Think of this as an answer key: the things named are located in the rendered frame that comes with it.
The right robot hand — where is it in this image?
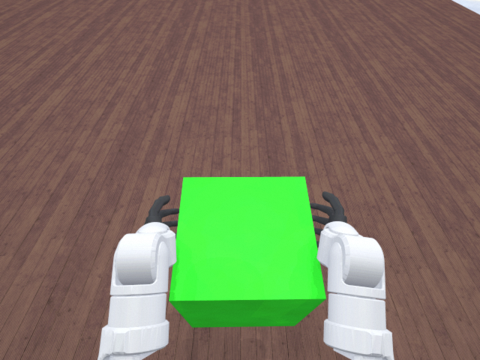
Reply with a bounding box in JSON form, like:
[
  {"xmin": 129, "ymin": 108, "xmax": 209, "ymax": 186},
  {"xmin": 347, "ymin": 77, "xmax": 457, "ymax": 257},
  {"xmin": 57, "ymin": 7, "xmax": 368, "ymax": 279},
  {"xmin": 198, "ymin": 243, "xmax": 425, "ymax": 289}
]
[{"xmin": 310, "ymin": 191, "xmax": 347, "ymax": 247}]

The carton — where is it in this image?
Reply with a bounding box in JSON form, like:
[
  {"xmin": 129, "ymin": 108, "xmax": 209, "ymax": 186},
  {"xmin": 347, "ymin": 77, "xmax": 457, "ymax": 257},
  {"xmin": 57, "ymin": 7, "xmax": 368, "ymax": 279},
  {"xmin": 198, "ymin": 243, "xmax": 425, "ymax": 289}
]
[{"xmin": 169, "ymin": 177, "xmax": 326, "ymax": 328}]

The robot left forearm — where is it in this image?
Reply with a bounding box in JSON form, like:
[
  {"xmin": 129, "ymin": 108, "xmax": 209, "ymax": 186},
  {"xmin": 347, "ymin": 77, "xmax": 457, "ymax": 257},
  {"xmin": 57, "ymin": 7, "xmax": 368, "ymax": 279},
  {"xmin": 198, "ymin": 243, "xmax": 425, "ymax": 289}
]
[{"xmin": 97, "ymin": 222, "xmax": 176, "ymax": 360}]

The left robot hand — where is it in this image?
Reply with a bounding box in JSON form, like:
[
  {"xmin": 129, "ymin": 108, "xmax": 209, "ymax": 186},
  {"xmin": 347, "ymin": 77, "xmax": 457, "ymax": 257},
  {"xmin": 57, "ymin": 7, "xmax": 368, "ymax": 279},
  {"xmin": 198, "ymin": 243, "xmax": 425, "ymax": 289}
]
[{"xmin": 144, "ymin": 195, "xmax": 179, "ymax": 238}]

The robot right forearm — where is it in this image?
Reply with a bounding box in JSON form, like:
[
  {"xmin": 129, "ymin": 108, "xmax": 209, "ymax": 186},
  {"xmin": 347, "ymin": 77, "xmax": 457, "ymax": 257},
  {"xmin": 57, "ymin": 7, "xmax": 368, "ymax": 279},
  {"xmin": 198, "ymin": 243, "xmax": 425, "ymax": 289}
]
[{"xmin": 317, "ymin": 221, "xmax": 394, "ymax": 360}]

